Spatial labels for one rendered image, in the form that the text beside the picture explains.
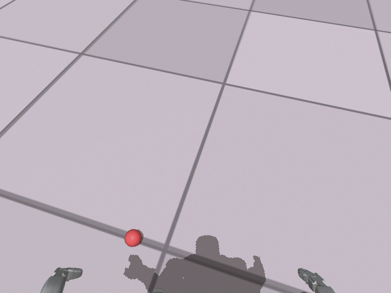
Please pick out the left robot hand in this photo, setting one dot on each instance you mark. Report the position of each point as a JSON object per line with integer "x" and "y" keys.
{"x": 56, "y": 283}

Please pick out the ball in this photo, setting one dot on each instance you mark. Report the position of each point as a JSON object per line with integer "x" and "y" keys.
{"x": 133, "y": 238}

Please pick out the right robot hand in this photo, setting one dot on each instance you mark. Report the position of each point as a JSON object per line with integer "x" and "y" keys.
{"x": 315, "y": 282}

